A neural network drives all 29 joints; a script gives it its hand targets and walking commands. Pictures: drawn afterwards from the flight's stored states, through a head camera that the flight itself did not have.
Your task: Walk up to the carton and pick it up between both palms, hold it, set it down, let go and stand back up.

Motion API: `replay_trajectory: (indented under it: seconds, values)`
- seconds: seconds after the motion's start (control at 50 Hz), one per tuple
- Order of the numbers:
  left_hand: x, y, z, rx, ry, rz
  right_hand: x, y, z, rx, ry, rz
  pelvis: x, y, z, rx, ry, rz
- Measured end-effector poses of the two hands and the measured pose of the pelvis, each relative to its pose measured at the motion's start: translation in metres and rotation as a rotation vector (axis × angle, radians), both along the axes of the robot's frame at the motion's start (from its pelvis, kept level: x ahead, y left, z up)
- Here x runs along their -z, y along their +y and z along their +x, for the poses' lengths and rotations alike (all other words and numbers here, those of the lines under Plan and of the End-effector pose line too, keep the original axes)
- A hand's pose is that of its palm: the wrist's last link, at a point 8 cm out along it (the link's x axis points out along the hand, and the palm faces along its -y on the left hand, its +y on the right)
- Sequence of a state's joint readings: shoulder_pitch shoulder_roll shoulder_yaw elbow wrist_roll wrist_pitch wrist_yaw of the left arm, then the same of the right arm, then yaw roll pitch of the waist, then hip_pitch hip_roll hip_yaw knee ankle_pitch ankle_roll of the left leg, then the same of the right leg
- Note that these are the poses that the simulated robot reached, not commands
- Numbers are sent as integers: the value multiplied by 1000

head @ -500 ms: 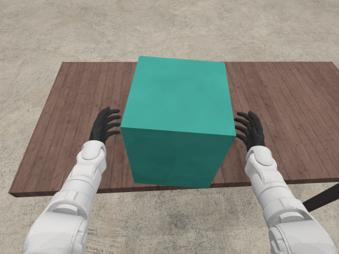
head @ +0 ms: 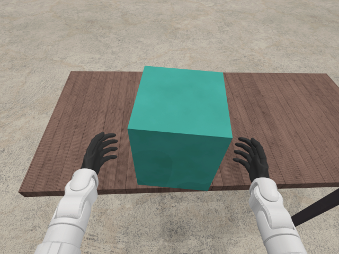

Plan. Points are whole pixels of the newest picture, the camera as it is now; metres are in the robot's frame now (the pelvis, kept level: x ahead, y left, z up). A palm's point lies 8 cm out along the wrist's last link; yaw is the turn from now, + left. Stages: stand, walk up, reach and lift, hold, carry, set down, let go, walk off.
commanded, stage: set down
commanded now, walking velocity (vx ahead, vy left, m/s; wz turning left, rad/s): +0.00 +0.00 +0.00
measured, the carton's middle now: (177, 131) +0.42 -0.01 +0.04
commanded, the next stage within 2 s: none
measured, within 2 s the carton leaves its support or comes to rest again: neither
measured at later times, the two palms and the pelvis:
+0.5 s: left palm (69, 203) +0.23 +0.21 +0.05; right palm (272, 210) +0.22 -0.20 +0.05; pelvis +0.01 +0.00 +0.00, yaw -2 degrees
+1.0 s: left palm (64, 223) +0.20 +0.22 +0.02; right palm (269, 223) +0.20 -0.20 +0.02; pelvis +0.01 +0.01 +0.00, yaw -1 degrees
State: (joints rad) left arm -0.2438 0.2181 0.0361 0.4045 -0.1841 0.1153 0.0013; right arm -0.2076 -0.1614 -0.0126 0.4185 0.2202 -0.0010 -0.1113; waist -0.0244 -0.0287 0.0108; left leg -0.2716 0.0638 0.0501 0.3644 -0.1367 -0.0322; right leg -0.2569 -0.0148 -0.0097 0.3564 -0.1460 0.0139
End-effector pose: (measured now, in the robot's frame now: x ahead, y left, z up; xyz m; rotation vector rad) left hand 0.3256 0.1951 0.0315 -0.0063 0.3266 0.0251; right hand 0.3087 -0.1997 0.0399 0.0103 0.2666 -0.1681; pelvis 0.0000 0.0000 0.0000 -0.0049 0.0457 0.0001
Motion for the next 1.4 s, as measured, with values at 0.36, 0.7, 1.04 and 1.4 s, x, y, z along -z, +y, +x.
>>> replay_trajectory:
  seconds: [0.36, 0.7, 1.04, 1.4]
  values:
    - [-15, 8, -73, -32, 10, -17, -14, -3, -66, 11, 0, 3, -3, 5, 6, 20, -91, 3]
    - [-19, 26, -123, -57, 42, 11, -9, 1, -108, 25, 64, 22, -3, 6, 7, 24, -127, 1]
    - [15, 31, -129, -69, 178, 55, 20, 0, -112, 13, 180, -11, -3, 7, 13, 23, -112, 2]
    - [40, 34, -135, -76, 267, 84, 49, -9, -115, -3, 267, -39, -5, 3, 32, 19, -102, -2]
